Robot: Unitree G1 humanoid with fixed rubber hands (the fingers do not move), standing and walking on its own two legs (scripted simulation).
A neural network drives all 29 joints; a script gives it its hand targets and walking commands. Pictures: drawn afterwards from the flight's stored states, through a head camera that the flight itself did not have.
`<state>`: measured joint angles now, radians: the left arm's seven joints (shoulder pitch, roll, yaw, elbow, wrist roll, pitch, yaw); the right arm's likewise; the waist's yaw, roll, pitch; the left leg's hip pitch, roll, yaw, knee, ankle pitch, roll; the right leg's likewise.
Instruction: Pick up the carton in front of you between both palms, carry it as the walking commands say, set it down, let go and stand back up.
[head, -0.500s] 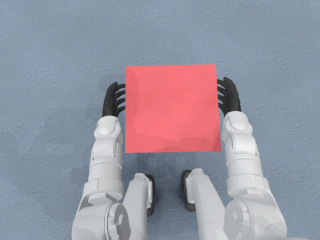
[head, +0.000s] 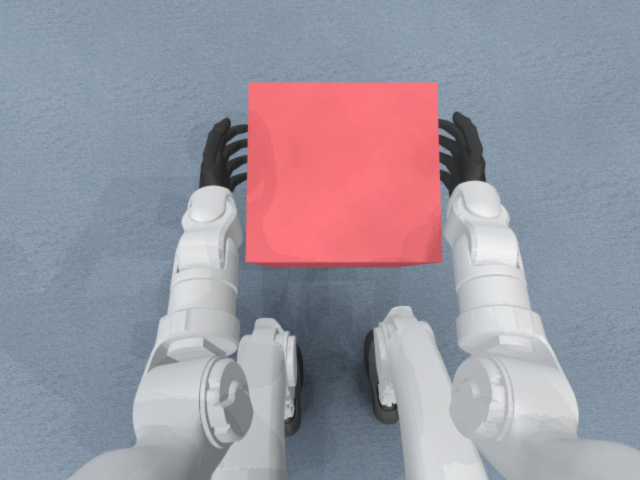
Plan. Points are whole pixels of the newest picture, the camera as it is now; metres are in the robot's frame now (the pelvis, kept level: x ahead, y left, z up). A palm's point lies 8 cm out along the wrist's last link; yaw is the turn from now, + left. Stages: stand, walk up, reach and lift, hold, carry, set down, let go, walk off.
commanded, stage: set down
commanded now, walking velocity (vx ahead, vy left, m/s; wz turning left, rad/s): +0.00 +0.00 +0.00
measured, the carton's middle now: (338, 194) +0.45 -0.02 -0.16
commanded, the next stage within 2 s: none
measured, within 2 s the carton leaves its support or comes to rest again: rests again in 1.30 s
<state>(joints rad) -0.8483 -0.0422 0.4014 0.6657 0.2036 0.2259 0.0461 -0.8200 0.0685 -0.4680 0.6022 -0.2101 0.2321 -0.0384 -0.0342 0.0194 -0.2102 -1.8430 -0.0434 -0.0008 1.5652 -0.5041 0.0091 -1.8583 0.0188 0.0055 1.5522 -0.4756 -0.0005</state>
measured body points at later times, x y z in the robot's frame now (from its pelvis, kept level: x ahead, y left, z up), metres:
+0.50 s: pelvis -0.03 +0.00 -0.12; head +0.30 -0.01 +0.19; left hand +0.50 +0.12 -0.26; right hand +0.48 -0.18 -0.25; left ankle +0.08 +0.11 -0.52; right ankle +0.09 -0.12 -0.52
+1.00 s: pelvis -0.02 +0.00 -0.18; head +0.32 +0.00 +0.11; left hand +0.52 +0.11 -0.34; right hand +0.49 -0.19 -0.33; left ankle +0.08 +0.11 -0.52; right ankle +0.09 -0.12 -0.52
